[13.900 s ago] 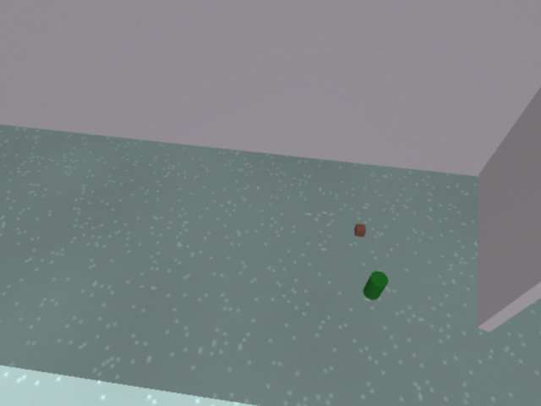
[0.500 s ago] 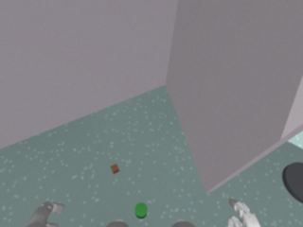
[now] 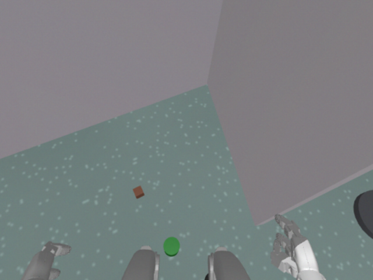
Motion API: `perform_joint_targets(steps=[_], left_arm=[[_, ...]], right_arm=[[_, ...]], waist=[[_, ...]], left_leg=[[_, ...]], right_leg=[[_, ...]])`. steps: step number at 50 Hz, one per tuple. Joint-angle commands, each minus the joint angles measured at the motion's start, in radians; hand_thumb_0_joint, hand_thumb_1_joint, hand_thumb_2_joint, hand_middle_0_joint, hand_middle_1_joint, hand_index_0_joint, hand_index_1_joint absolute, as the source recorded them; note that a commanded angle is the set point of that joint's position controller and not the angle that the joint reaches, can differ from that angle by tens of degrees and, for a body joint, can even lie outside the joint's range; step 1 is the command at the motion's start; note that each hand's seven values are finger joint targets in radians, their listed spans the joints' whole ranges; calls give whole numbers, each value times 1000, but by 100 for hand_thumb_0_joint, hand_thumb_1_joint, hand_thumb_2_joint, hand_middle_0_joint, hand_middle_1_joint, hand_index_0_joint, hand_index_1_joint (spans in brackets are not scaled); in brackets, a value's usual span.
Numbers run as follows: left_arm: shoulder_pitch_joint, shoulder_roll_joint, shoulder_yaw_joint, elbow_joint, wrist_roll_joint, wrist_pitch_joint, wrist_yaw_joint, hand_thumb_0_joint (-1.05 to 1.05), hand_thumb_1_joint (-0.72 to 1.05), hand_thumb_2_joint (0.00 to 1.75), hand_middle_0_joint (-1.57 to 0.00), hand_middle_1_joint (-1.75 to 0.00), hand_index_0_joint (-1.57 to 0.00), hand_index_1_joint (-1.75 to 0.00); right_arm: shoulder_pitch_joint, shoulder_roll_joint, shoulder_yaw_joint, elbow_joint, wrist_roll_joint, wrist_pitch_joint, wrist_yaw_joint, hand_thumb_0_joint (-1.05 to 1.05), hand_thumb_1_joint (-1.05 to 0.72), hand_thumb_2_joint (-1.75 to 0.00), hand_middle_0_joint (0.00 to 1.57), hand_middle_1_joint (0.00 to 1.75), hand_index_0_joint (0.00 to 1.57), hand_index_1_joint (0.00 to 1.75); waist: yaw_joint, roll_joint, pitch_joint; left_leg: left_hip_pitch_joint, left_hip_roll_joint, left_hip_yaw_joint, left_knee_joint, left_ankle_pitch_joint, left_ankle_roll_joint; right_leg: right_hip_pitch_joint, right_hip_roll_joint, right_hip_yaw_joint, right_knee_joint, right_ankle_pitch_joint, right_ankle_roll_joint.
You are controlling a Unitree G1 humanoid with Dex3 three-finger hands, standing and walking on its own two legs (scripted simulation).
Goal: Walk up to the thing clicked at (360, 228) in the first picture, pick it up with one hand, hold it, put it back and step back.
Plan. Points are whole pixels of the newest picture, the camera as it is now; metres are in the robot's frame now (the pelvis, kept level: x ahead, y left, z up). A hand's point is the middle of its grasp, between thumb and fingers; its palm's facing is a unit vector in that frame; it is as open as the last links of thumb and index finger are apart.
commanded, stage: rise first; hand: left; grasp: from above
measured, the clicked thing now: (138, 192) +0.48 +0.20 -0.65
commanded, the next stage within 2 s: none
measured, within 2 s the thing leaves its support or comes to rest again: neither
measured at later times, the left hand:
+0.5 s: hand (87, 232) +0.25 +0.29 -0.31, palm faces -0.32 -0.31 -0.89, open 14.1 cm
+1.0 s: hand (107, 206) +0.36 +0.28 -0.44, palm faces -0.33 -0.21 -0.92, open 14.2 cm
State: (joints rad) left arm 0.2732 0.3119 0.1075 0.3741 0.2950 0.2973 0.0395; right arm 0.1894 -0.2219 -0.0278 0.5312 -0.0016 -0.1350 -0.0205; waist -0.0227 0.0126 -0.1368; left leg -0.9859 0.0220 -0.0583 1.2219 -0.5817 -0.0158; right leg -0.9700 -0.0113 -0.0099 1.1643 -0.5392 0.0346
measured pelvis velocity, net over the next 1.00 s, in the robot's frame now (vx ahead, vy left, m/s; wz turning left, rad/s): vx -0.09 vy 0.00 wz -0.07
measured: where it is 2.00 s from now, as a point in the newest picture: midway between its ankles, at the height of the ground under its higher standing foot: outside the picture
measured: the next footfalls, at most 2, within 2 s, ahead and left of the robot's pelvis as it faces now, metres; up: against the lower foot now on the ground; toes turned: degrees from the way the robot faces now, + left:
none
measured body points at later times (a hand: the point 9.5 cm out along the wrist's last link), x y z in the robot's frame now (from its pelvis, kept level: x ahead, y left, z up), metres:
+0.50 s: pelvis -0.07 -0.01 -0.17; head +0.12 -0.01 +0.24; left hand +0.27 +0.30 -0.26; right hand +0.11 -0.29 -0.30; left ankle +0.00 +0.12 -0.64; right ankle +0.01 -0.15 -0.64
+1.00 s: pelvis -0.09 +0.00 -0.28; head +0.13 +0.04 +0.11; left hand +0.38 +0.29 -0.39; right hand -0.05 -0.27 -0.40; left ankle +0.00 +0.12 -0.64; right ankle +0.01 -0.14 -0.64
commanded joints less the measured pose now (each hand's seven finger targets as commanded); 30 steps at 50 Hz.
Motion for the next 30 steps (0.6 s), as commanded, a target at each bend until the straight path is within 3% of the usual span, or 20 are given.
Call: perform_joint_targets(steps=[1,3,5,8,10,12,13,15,17,19,21,23,27,28,30], left_arm=[[23,178,82,-156,38,-26,33,0,-45,84,-28,-86,-24,-90],[-50,196,82,-95,70,-39,41,0,-46,85,-27,-88,-23,-92],[-142,207,70,-9,123,-67,53,0,-49,87,-23,-91,-20,-95],[-294,254,90,63,193,-128,90,0,-51,90,-17,-97,-15,-99],[-330,229,65,105,235,-162,115,0,-51,92,-14,-101,-13,-102],[-403,225,34,104,283,-186,144,0,-55,98,-11,-102,-9,-104],[-435,263,50,109,309,-192,164,0,-55,98,-10,-102,-8,-104],[-500,271,39,191,364,-191,208,0,-57,101,-10,-102,-7,-104],[-563,307,61,268,416,-182,263,0,-58,101,-11,-99,-9,-101],[-671,328,67,318,463,-165,323,0,-59,103,-10,-100,-8,-103],[-773,338,57,345,498,-146,364,0,-60,103,-9,-102,-7,-104],[-886,395,72,426,531,-127,392,0,-58,103,-8,-103,-7,-104],[-1049,481,79,598,569,-124,406,0,-58,102,-8,-104,-8,-104],[-1089,460,57,617,572,-130,405,0,-58,102,-8,-104,-8,-104],[-1113,498,65,686,599,-137,405,0,-58,102,-8,-105,-8,-105]], right_arm=[[7,-145,-58,-130,11,-57,-14,0,-89,-90,20,30,20,30],[-7,-150,-55,-115,9,-64,-16,0,-89,-90,20,30,20,30],[-22,-153,-49,-104,8,-75,-18,0,-89,-90,20,30,20,30],[-36,-178,-59,-78,1,-94,-11,0,-87,-90,20,30,20,30],[-38,-187,-66,-65,2,-105,-7,0,-85,-89,20,30,20,30],[-40,-197,-72,-45,3,-112,-7,0,-84,-89,20,30,20,30],[-41,-204,-73,-31,5,-111,-8,0,-84,-89,20,30,20,30],[-39,-210,-73,1,8,-104,-7,0,-86,-89,20,30,20,30],[-34,-217,-74,32,7,-92,-5,0,-90,-90,20,30,20,30],[-19,-221,-74,53,1,-76,-1,0,-90,-90,20,30,20,30],[-11,-224,-73,81,-7,-67,1,0,-90,-91,20,30,20,30],[2,-228,-69,114,-17,-60,-1,0,-90,-91,20,30,20,30],[-5,-200,-59,144,-45,-49,17,0,-90,-91,20,30,20,30],[-4,-192,-56,148,-53,-49,22,0,-90,-91,20,30,20,30],[-1,-195,-57,163,-59,-48,34,0,-90,-91,20,30,20,30]], waist=[[-5,64,-284],[-15,66,-235],[-38,44,-219],[-24,77,-248],[-22,82,-297],[-28,110,-375],[-20,132,-414],[-28,111,-459],[-13,93,-519],[-14,87,-562],[-12,96,-636],[-24,55,-664],[-35,-21,-658],[-45,-19,-662],[-36,-7,-671]], left_leg=[[153,-15,33,-116,417,13],[87,-14,31,-87,332,14],[-8,-17,30,-23,261,20],[-110,-22,29,51,162,15],[-131,-21,22,81,125,9],[-138,-19,15,119,125,4],[-155,-22,19,152,151,2],[-214,-26,20,222,192,4],[-273,-32,30,296,242,9],[-344,-37,45,350,233,10],[-358,-36,53,392,240,8],[-441,-35,68,456,224,17],[-620,-38,89,559,90,39],[-649,-40,93,575,68,41],[-665,-44,91,594,40,41]], right_leg=[[132,22,-30,-76,323,-56],[54,20,-26,-43,256,-55],[-32,20,-23,9,204,-54],[-168,13,-14,113,116,-57],[-225,11,-14,168,86,-59],[-289,11,-14,227,89,-62],[-309,11,-13,261,110,-64],[-363,11,-19,321,142,-66],[-407,14,-21,377,178,-67],[-429,14,-19,408,184,-64],[-443,13,-22,441,192,-63],[-433,16,-18,464,201,-53],[-435,19,8,484,60,-41],[-443,21,10,492,27,-41],[-484,24,2,519,-32,-48]])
